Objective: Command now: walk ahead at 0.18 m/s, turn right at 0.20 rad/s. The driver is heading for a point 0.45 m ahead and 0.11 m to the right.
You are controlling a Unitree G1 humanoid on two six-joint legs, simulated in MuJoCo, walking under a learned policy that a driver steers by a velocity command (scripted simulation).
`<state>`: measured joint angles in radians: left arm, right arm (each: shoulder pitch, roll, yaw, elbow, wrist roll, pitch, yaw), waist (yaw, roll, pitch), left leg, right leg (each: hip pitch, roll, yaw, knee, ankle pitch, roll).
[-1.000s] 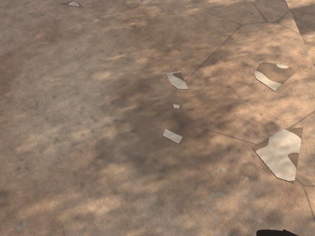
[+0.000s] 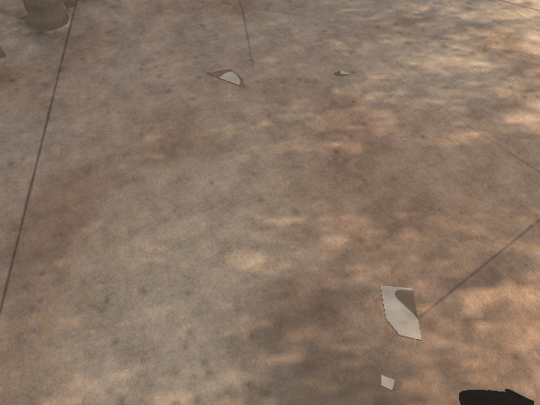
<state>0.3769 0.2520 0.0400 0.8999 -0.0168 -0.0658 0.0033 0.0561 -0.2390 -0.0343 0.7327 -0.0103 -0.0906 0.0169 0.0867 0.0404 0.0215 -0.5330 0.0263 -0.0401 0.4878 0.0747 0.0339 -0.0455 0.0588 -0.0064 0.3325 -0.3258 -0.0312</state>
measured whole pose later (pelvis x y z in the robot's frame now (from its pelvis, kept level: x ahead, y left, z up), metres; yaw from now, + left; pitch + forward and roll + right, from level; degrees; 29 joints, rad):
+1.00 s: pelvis +0.08 -0.01 +0.00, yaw -20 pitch +0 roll +0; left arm 0.16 0.24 0.03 0.68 0.03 0.00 0.03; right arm 0.17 -0.26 -0.05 0.83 0.00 0.00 0.00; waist -0.01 -0.02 0.02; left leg -0.28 -0.01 -0.06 0.55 -0.28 -0.02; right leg -0.28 0.04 0.04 0.55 -0.28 -0.02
